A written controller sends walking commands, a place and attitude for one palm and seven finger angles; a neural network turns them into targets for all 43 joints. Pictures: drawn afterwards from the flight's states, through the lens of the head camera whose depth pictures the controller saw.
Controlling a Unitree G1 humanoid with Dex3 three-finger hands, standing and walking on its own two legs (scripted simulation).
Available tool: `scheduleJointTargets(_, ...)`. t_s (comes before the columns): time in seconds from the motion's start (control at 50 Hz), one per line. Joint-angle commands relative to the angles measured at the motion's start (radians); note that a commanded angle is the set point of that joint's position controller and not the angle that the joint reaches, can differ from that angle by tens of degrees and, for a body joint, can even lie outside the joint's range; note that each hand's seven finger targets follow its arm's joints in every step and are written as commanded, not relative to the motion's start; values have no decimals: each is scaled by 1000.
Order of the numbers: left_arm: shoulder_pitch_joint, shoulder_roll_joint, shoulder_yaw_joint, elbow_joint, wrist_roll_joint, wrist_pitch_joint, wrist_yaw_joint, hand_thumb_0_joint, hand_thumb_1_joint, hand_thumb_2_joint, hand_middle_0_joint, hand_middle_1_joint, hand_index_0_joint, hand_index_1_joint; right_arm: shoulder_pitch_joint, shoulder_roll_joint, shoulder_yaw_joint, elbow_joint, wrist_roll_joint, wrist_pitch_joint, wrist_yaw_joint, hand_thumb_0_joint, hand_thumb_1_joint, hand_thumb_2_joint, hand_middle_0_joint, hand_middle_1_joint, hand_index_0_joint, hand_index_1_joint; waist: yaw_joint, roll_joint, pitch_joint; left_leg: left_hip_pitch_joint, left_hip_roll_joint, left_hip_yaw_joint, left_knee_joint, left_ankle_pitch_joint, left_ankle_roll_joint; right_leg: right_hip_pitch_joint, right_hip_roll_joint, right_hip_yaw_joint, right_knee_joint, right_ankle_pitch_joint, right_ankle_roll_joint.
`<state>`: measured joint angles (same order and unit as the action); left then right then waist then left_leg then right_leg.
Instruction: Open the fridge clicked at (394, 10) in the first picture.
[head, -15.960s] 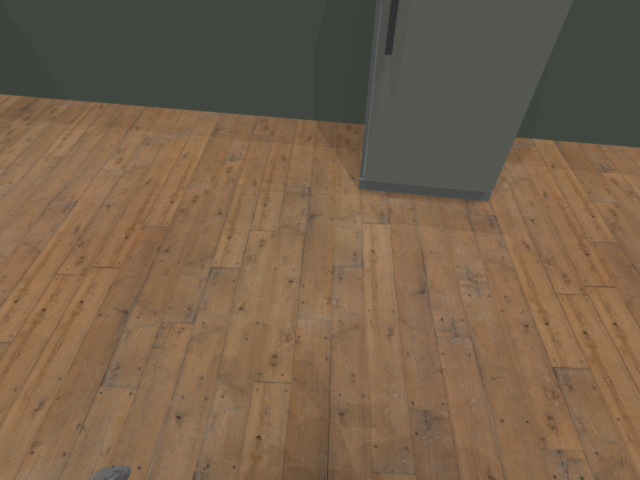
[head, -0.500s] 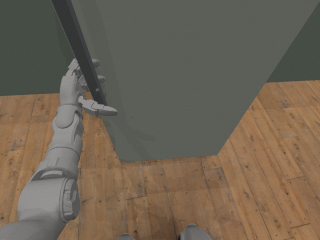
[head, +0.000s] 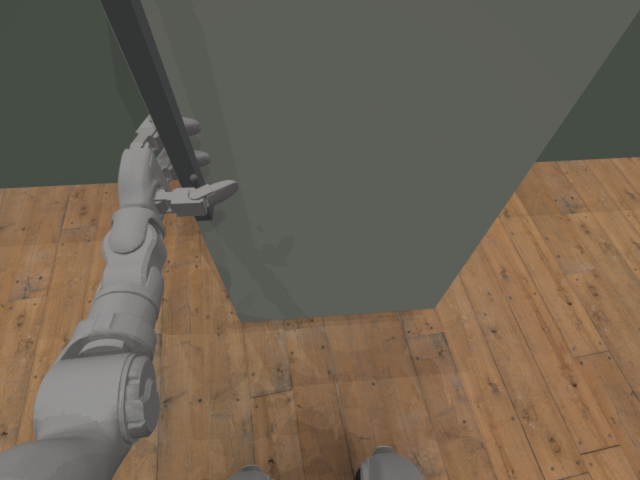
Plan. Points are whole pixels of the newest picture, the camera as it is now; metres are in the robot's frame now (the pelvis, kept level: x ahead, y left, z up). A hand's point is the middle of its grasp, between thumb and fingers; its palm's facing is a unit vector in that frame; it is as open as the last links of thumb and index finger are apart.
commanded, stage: grip the handle and tug to test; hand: left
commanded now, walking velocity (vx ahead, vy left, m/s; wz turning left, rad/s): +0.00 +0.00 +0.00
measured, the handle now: (159, 76) +0.52 +0.17 +0.20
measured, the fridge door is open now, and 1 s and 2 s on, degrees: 0 0 11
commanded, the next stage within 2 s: pull the door a little, standing still in 1.04 s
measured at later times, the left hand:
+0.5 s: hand (197, 177) +0.47 +0.14 +0.09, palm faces +0.05 -1.00 -0.01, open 6.1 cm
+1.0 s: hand (197, 179) +0.46 +0.14 +0.09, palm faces +0.04 -1.00 +0.00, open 6.1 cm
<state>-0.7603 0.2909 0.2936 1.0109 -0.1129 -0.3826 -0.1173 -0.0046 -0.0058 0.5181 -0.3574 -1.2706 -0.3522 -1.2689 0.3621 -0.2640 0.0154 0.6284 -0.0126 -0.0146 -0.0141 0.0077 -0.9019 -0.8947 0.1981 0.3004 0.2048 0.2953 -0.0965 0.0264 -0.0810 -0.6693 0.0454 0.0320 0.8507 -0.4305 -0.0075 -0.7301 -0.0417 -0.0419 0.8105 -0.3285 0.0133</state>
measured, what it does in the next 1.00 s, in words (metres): stands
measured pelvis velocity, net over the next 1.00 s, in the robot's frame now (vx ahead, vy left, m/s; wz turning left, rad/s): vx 0.02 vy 0.00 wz -0.03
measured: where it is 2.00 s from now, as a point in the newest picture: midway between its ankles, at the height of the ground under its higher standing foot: outside the picture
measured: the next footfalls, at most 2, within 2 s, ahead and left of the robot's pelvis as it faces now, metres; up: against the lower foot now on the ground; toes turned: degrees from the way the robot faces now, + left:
none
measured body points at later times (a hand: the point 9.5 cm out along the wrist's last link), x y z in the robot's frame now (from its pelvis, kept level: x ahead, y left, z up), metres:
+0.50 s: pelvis +0.01 +0.00 +0.00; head +0.09 -0.01 +0.45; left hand +0.46 +0.20 +0.10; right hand +0.06 -0.26 -0.12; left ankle -0.01 +0.12 -0.70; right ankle +0.03 -0.13 -0.70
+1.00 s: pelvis +0.02 +0.00 +0.01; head +0.09 -0.01 +0.45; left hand +0.45 +0.19 +0.10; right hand +0.07 -0.26 -0.11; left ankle -0.01 +0.12 -0.70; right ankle +0.03 -0.13 -0.70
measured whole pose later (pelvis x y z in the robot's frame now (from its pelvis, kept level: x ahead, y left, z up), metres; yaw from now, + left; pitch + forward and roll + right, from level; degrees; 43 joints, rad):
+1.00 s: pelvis +0.02 +0.00 +0.01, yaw -2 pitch +14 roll +0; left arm -0.58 0.26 0.28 0.79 -0.15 -0.31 -0.09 0.02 0.71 0.79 -0.29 -1.37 -0.29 -1.36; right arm 0.37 -0.26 0.00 0.59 0.00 0.00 0.00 0.01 -0.90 -0.89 0.20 0.30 0.20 0.30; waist -0.09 0.04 -0.10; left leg -0.59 0.06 0.06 0.79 -0.43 -0.01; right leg -0.67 -0.02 -0.02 0.76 -0.33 0.01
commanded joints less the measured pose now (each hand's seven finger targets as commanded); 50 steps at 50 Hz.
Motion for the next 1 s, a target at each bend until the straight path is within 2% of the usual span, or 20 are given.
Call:
scheduleJointTargets(0.0,-416,203,26,-233,-12,-65,-3,0,433,700,-400,-1333,-400,-1333,98,-144,-58,-84,4,-25,-8,0,-900,-900,200,300,200,300,1,-13,-424,128,-49,-15,-109,320,20,317,60,8,-59,349,-32)
scheduleJointTargets(0.04,-390,216,36,-271,-16,-68,-4,0,527,740,-410,-1347,-410,-1347,97,-144,-59,-92,5,-23,-10,0,-900,-900,200,300,200,300,11,6,-458,146,-48,-14,-110,364,19,339,60,8,-52,387,-32)
scheduleJointTargets(0.06,-383,175,6,-286,-17,-66,-7,0,573,760,-415,-1353,-415,-1353,94,-137,-58,-94,5,-24,-6,0,-900,-900,200,300,200,300,10,33,-457,165,-48,-13,-110,385,16,330,60,5,-52,398,-34)
scheduleJointTargets(0.14,-385,173,-2,-264,-19,-53,-1,0,760,840,-435,-1380,-435,-1380,90,-144,-57,-88,9,-23,-6,0,-900,-900,200,300,200,300,-3,-18,-380,129,-44,-14,-123,318,19,311,62,1,-70,346,-32)
scheduleJointTargets(0.2,-367,185,10,-269,-12,-55,3,0,900,900,-450,-1400,-450,-1400,94,-143,-59,-88,7,-22,-7,0,-900,-900,200,300,200,300,4,-20,-404,135,-47,-12,-122,323,20,329,61,5,-70,356,-33)
scheduleJointTargets(0.26,-376,158,-14,-286,-12,-59,-1,0,900,900,-450,-1400,-450,-1400,90,-138,-59,-87,7,-25,-6,0,-900,-900,200,300,200,300,3,22,-409,161,-46,-12,-118,358,17,316,60,4,-64,377,-34)
scheduleJointTargets(0.3,-359,151,-15,-293,-15,-58,1,0,900,900,-450,-1400,-450,-1400,89,-137,-60,-87,7,-26,-4,0,-900,-900,200,300,200,300,6,6,-414,169,-44,-12,-117,365,17,318,62,2,-66,381,-34)
scheduleJointTargets(0.34,-366,181,7,-294,-12,-59,5,0,900,900,-450,-1400,-450,-1400,92,-141,-61,-85,6,-24,-6,0,-900,-900,200,300,200,300,7,-12,-422,157,-45,-13,-118,365,19,333,61,5,-63,387,-32)
scheduleJointTargets(0.36,-375,156,-18,-306,-9,-59,5,0,900,900,-450,-1400,-450,-1400,86,-136,-59,-89,8,-24,-6,0,-900,-900,200,300,200,300,5,18,-415,162,-47,-11,-119,365,17,325,59,6,-63,385,-34)
scheduleJointTargets(0.42,-388,151,-20,-285,-4,-57,14,0,900,900,-450,-1400,-450,-1400,92,-139,-62,-84,6,-24,-7,0,-900,-900,200,300,200,300,-5,-20,-396,158,-46,-15,-118,358,21,315,61,2,-66,377,-32)
scheduleJointTargets(0.46,-413,121,-50,-279,0,-55,12,0,900,900,-450,-1400,-450,-1400,87,-134,-59,-79,6,-25,-5,0,-900,-900,200,300,200,300,-14,16,-394,167,-47,-13,-117,346,18,293,58,3,-69,363,-31)
scheduleJointTargets(0.48,-414,151,-25,-261,3,-55,15,0,900,900,-450,-1400,-450,-1400,92,-138,-60,-73,5,-24,-6,0,-900,-900,200,300,200,300,-8,-8,-391,155,-46,-18,-116,334,18,296,59,1,-67,352,-32)
scheduleJointTargets(0.56,-444,122,-54,-264,6,-63,14,0,900,900,-450,-1400,-450,-1400,90,-135,-60,-71,4,-26,-6,0,-900,-900,200,300,200,300,-19,10,-402,172,-48,-20,-112,333,18,280,57,1,-66,348,-31)
scheduleJointTargets(0.62,-431,152,-30,-241,7,-63,12,0,900,900,-450,-1400,-450,-1400,93,-140,-59,-73,3,-25,-8,0,-900,-900,200,300,200,300,-14,-30,-404,145,-51,-20,-112,321,24,306,59,5,-65,352,-32)
scheduleJointTargets(0.7,-329,164,-4,-274,-8,-59,-4,0,900,900,-450,-1400,-450,-1400,79,-136,-59,-94,6,-22,-5,0,-900,-900,200,300,200,300,20,-22,-437,137,-53,-6,-116,346,23,364,57,11,-62,398,-33)
scheduleJointTargets(0.74,-305,152,-14,-295,-16,-53,-11,0,900,900,-450,-1400,-450,-1400,73,-133,-56,-100,9,-21,-3,0,-900,-900,200,300,200,300,20,-3,-428,140,-51,-5,-120,358,22,366,57,10,-63,409,-34)
scheduleJointTargets(0.78,-235,172,14,-314,-26,-44,-12,0,900,900,-450,-1400,-450,-1400,70,-136,-60,-111,11,-19,-2,0,-900,-900,200,300,200,300,35,-40,-434,127,-50,3,-123,362,24,399,57,12,-67,430,-33)
scheduleJointTargets(0.82,-187,167,13,-355,-31,-41,-18,0,900,900,-450,-1400,-450,-1400,60,-135,-59,-131,13,-20,-1,0,-900,-900,200,300,200,300,52,-5,-436,132,-51,5,-132,383,23,420,56,13,-66,442,-39)
scheduleJointTargets(0.96,-13,116,-11,-504,-48,-13,-6,0,900,900,-450,-1400,-450,-1400,49,-124,-66,-150,20,-25,8,0,-900,-900,200,300,200,300,68,-27,-432,166,-39,18,-146,487,23,459,56,10,-71,531,-36)
scheduleJointTargets(0.98,28,98,-22,-530,-48,-8,-5,0,900,900,-450,-1400,-450,-1400,47,-122,-67,-156,20,-27,10,0,-900,-900,200,300,200,300,77,-8,-437,175,-37,19,-150,514,21,466,55,9,-72,542,-38)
